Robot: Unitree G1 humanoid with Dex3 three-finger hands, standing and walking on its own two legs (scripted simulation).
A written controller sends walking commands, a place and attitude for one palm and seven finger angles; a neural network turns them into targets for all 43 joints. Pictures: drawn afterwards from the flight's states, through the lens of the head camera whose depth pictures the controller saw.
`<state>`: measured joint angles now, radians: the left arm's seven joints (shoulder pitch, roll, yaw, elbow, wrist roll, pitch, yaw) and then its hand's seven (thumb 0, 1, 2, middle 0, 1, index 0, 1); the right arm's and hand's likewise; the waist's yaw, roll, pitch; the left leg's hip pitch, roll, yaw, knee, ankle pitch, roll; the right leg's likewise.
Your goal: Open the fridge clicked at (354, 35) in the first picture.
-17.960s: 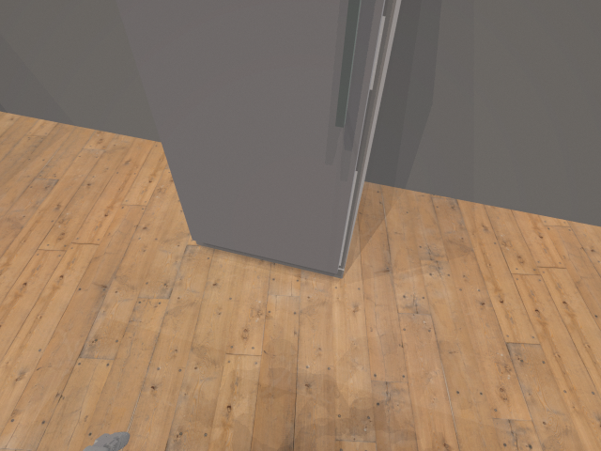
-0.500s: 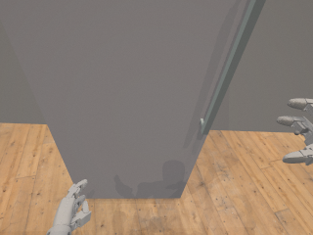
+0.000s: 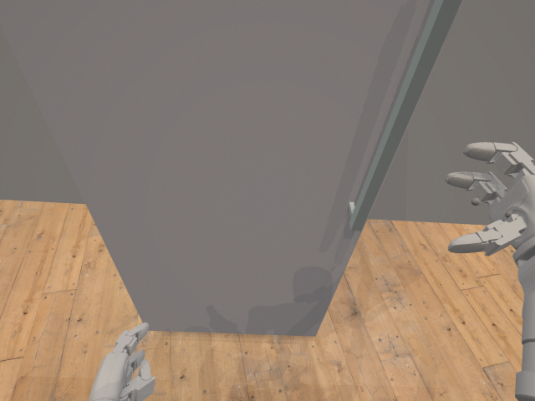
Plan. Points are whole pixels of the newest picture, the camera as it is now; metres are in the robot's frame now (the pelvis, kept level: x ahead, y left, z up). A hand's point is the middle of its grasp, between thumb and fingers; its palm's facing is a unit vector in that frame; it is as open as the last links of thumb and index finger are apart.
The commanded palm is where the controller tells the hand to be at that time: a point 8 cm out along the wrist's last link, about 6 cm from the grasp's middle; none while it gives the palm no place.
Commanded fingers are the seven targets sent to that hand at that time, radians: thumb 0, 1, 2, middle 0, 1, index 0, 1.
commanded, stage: move the hooked fingers beside the handle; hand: right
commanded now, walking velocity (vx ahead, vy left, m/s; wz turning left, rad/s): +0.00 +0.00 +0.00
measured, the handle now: (395, 110) +0.47 -0.16 +0.24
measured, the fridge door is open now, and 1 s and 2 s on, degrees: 0 0 0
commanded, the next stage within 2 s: none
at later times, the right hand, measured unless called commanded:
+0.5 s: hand (455, 190) +0.36 -0.24 +0.18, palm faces +0.05 +1.00 -0.04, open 14.0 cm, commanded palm +0.34 -0.28 +0.19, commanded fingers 0.00 0.50 -0.30 0.30 1.20 0.30 1.20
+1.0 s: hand (431, 164) +0.41 -0.22 +0.19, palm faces +0.04 +1.00 -0.02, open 14.0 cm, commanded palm +0.38 -0.26 +0.19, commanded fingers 0.00 0.50 -0.30 0.30 1.20 0.30 1.20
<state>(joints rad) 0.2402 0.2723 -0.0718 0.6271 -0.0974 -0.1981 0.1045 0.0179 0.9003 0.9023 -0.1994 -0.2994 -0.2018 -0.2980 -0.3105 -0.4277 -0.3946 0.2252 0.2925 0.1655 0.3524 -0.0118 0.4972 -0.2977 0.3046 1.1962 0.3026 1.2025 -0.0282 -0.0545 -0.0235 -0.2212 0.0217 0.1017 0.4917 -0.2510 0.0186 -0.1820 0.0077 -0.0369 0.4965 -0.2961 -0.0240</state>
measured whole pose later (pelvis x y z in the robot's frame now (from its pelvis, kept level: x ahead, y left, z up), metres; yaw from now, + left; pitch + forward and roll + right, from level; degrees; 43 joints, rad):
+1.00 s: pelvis +0.00 +0.00 +0.00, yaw +1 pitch +1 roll +0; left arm 0.27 0.27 -0.06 0.65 -0.10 -0.11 0.10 0.02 0.90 0.90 -0.20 -0.30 -0.20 -0.30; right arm -0.59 -0.44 -0.33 0.56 0.22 0.12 0.26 -0.01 0.50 -0.30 0.30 1.20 0.30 1.20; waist 0.02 -0.04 -0.02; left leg -0.25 0.01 0.10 0.46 -0.23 0.02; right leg -0.21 0.00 -0.04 0.48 -0.28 -0.02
